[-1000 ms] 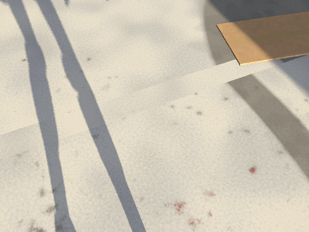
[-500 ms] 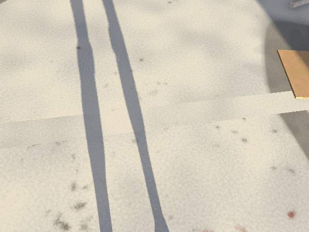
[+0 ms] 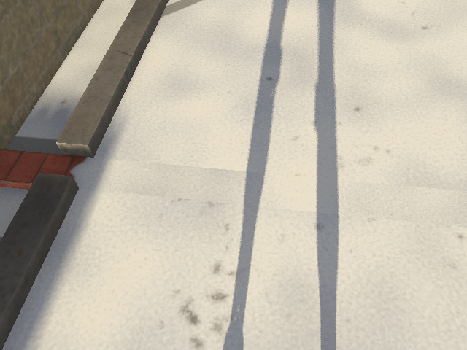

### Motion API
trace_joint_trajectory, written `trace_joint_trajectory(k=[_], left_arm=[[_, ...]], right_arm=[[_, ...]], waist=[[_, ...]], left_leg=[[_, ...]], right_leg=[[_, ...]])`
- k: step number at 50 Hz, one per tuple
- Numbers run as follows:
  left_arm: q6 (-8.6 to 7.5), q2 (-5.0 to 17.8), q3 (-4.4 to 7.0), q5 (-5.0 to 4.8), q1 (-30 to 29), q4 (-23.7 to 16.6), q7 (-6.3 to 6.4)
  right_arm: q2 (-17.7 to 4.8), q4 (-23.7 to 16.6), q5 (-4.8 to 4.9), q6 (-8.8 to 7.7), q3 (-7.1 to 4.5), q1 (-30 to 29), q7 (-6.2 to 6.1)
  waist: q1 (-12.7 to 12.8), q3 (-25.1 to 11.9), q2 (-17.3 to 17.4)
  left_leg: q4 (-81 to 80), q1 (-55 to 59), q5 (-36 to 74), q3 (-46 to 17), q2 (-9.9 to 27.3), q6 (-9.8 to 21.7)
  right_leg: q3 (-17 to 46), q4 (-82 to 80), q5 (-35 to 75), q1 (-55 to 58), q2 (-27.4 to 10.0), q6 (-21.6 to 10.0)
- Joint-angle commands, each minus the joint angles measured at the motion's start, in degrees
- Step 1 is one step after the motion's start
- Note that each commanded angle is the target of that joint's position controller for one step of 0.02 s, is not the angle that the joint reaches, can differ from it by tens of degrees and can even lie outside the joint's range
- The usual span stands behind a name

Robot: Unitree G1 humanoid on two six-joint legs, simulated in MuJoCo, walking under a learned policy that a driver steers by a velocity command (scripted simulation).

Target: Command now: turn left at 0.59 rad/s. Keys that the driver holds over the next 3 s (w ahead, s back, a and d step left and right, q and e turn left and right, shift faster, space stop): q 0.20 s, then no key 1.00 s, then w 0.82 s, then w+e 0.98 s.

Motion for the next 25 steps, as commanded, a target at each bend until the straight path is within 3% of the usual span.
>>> trace_joint_trajectory(k=[1,5,7,8,9,10,11,12,14,15,17,22,25], left_arm=[[-0.19,11.2,2.85,-0.15,-0.7,-3.8,0.35],[-0.08,13.4,3.62,-1.3,-0.5,-3.9,-0.44],[-0.11,13.3,3.57,-2.41,-1.4,-3.7,-0.65],[-0.22,11.7,3.22,-2.55,0.2,-2.9,-0.82],[-0.33,9.1,2.64,-1.39,2.8,-2.2,-1.26],[-0.52,5.0,1.03,2.02,2.1,-5.2,-1.83],[-1.06,8.3,1.89,0.6,-4.4,-7.0,-1.17],[-0.7,10.4,2.53,-0.99,-6.0,-6.6,-0.8],[0.25,10.0,2.83,-0.56,-3.5,-4.1,-0.21],[0.48,9.8,2.88,-0.22,-1.8,-3.7,-0.22],[0.39,8.9,2.58,-0.51,0.2,-2.9,-0.56],[0.18,6.5,1.08,-0.67,-1.8,-3.5,-0.98],[-0.04,7.1,1.06,-0.97,-1.9,-3.6,-1.41]], right_arm=[[-0.8,-7.2,-0.24,-1.15,1.02,-5.5,0.85],[-2.6,-7.5,0.16,-1.02,0.56,-3.6,2.06],[-2.4,-6.5,0.1,-0.8,0.16,0.0,2.45],[-3.1,-5.5,-0.12,-0.76,-0.4,2.7,2.18],[-6.5,-5.5,-0.15,-0.96,-1.58,4.8,1.63],[-13.2,-7.8,-0.6,-1.25,-2.56,4.6,0.75],[-11.5,-8.1,-2.87,-2.58,-1.94,6.5,1.46],[-9.5,-7.6,-3.34,-3.54,-1.06,4.3,1.72],[-5.5,-7.7,-1.4,-3.86,0.3,-1.9,1.1],[-5.0,-7.7,-0.93,-3.78,0.72,-4.0,0.77],[-3.6,-7.4,-1.6,-4.03,1.5,-4.4,0.4],[-3.3,-5.9,-1.97,-3.91,1.72,-3.8,0.1],[-3.7,-4.9,-2.06,-3.51,1.7,-3.2,0.69]], waist=[[2.0,-5.2,-13.1],[1.5,-5.7,-14.1],[-0.9,-5.8,-13.1],[-1.7,-6.3,-11.1],[-1.5,-7.0,-1.5],[0.7,-6.7,17.6],[-5.4,-11.4,14.6],[-4.4,-8.3,8.8],[-1.2,-6.4,3.8],[0.1,-6.3,4.3],[0.9,-7.6,4.9],[-1.1,-6.5,5.4],[-2.2,-4.6,6.0]], left_leg=[[-9.2,-1.3,-1.5,3.0,2.6,-0.4],[-21.0,7.9,-1.0,6.3,2.2,2.3],[-32.2,14.3,5.5,8.0,0.8,5.0],[-37.7,20.3,9.2,7.8,-0.8,6.8],[-41.5,29.6,22.0,-1.1,4.2,9.5],[-39.8,37.1,45.3,-22.6,20.2,17.4],[-43.4,31.7,40.3,-27.6,24.5,26.0],[-44.2,29.3,33.6,-22.2,21.0,23.9],[-43.5,25.5,26.4,-14.8,14.8,17.7],[-43.6,22.8,28.0,-12.5,13.2,17.0],[-44.1,21.6,28.8,-10.3,11.9,17.1],[-44.5,22.6,20.3,-11.0,11.4,17.5],[-44.5,20.2,14.7,-13.1,11.7,18.7]], right_leg=[[7.7,-6.4,18.7,9.6,-13.4,-12.0],[6.4,-5.0,18.6,7.3,-15.6,-11.4],[4.5,-0.9,16.7,5.9,-15.3,-8.9],[2.3,3.5,13.4,3.0,-13.7,-6.1],[-3.1,14.6,3.1,-5.8,-9.9,-1.2],[-6.0,33.6,-26.1,-24.2,-2.1,4.5],[3.5,42.5,-26.9,-26.8,0.6,4.7],[5.1,46.1,-22.0,-27.2,-0.6,4.1],[6.0,44.1,-12.5,-25.8,-2.1,3.8],[5.4,44.2,-9.0,-23.0,-1.6,4.3],[4.9,43.9,-5.0,-19.3,-0.9,4.9],[5.2,26.0,-5.3,-14.2,-1.8,5.3],[4.1,18.4,-9.3,-8.8,-1.0,4.8]])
